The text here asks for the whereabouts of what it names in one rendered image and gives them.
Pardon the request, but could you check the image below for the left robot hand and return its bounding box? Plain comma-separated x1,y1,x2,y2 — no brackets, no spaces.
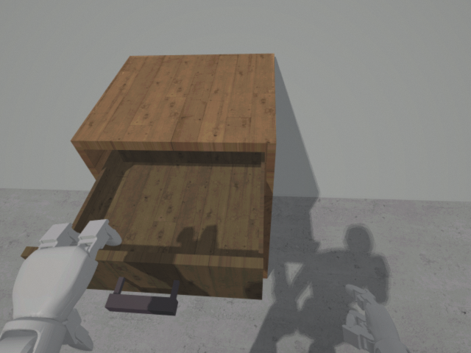
13,219,122,352

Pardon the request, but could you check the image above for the right robot hand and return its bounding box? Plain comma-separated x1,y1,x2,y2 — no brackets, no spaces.
342,284,401,353

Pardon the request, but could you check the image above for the drawer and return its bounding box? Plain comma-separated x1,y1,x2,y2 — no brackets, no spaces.
21,150,265,300

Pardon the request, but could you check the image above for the right robot forearm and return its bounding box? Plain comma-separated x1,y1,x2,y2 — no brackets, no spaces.
374,338,411,353

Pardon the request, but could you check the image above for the handle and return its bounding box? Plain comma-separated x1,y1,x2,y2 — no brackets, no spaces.
105,277,180,315

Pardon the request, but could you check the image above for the left robot forearm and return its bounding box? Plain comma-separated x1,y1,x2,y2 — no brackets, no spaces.
0,317,67,353

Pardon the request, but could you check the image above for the cabinet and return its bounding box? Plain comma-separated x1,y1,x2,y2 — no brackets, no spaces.
71,54,276,279

